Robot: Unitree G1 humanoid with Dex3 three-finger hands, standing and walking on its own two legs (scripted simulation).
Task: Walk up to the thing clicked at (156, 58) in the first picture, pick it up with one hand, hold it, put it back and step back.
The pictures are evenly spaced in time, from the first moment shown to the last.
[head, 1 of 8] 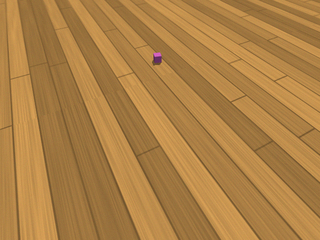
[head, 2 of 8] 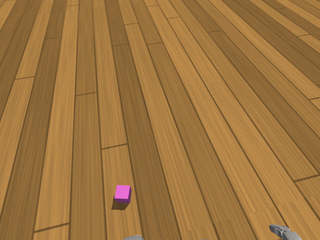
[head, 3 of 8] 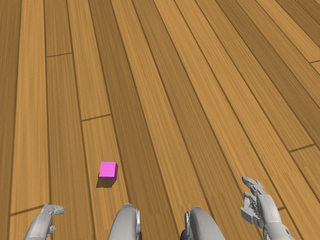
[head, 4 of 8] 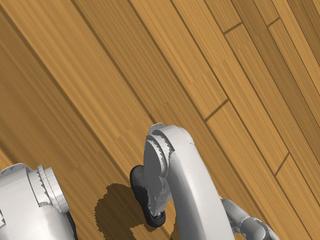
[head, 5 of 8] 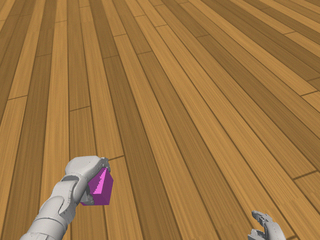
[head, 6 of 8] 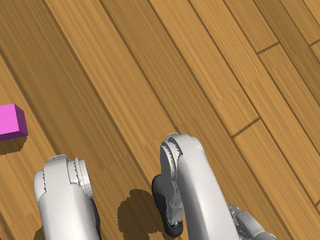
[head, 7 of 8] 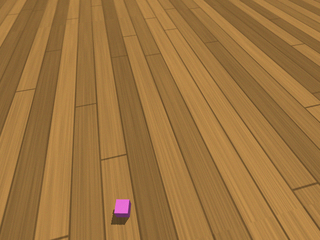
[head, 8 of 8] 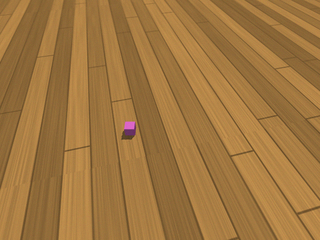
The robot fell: no
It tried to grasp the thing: yes
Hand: left
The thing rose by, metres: 0.65
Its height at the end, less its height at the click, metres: +0.00
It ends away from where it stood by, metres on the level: 0.02
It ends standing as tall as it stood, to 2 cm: yes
